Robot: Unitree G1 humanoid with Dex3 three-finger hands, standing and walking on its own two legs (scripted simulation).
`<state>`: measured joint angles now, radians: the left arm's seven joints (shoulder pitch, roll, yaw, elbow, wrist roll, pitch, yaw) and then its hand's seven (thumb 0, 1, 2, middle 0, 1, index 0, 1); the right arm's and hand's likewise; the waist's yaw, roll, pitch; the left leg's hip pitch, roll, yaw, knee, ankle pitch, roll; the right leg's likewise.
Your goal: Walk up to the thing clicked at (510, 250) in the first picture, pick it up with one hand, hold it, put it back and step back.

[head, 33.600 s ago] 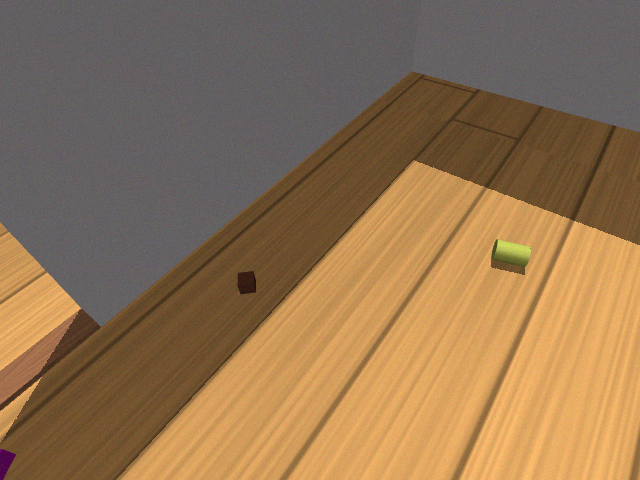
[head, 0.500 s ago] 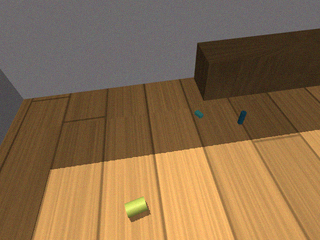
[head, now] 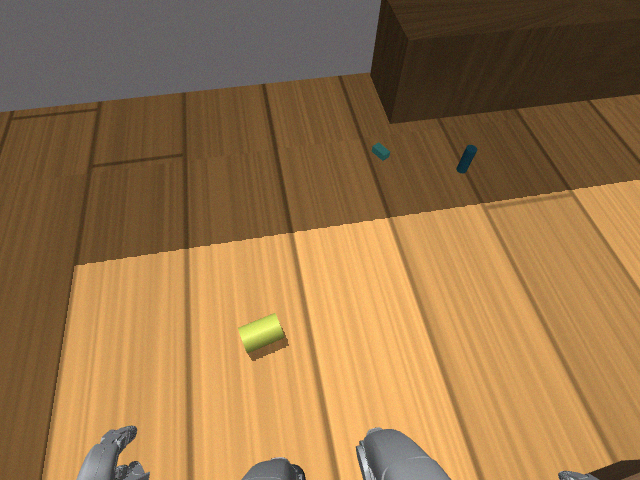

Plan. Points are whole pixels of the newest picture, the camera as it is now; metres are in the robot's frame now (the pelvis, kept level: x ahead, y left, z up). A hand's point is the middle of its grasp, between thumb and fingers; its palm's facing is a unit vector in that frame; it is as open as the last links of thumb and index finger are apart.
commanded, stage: step back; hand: left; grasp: from above
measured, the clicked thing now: (261, 332) +0.52 +0.18 -0.72
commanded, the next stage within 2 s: none
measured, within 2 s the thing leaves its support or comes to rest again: neither
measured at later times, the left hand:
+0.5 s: hand out of the picture +0.01 +0.24 -0.13, palm faces -0.03 -0.91 -0.42, open 7.4 cm
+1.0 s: hand out of the picture -0.20 +0.26 -0.16, palm faces -0.06 -0.92 -0.39, open 7.4 cm
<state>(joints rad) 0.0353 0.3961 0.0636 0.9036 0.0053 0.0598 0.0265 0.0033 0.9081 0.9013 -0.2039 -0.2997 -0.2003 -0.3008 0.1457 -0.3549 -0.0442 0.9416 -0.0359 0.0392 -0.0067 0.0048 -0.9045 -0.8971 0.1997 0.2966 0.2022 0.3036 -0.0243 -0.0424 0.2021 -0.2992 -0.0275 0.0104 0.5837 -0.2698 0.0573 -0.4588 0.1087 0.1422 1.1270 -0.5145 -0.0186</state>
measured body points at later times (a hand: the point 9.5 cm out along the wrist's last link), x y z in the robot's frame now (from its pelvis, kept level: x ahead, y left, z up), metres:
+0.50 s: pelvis -0.11 -0.02 +0.00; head -0.05 -0.04 +0.44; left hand +0.01 +0.28 -0.10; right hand -0.03 -0.35 -0.13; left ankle -0.15 +0.12 -0.67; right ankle -0.07 -0.13 -0.73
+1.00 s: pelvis -0.28 -0.02 -0.01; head -0.22 -0.01 +0.43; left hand -0.20 +0.31 -0.14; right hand -0.15 -0.33 -0.11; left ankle -0.16 +0.10 -0.73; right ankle -0.33 -0.16 -0.71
